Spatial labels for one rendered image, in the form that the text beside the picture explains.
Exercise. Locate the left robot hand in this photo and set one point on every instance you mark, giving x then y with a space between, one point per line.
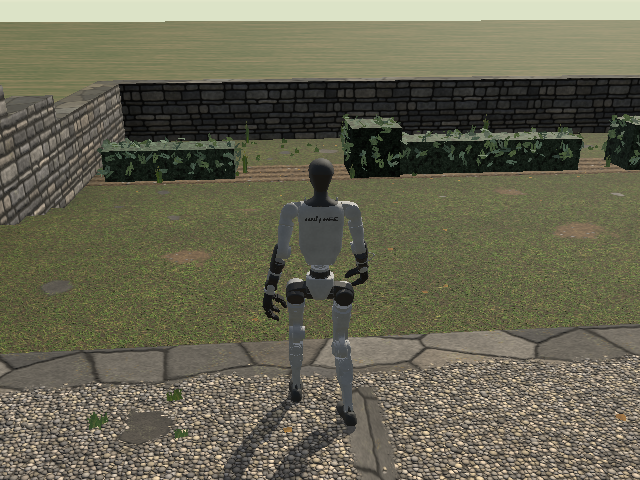
269 307

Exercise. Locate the robot torso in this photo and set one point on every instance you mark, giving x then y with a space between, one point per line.
320 241

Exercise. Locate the left robot upper arm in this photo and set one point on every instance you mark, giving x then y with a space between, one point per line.
285 228

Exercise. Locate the robot left forearm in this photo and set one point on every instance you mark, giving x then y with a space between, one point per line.
274 273

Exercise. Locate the right robot hand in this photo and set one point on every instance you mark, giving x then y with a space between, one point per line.
363 276

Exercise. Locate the robot right forearm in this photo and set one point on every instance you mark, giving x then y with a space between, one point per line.
362 260

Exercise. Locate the right robot upper arm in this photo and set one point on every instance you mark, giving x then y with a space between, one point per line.
352 212

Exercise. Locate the right robot thigh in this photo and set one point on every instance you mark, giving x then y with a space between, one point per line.
341 314

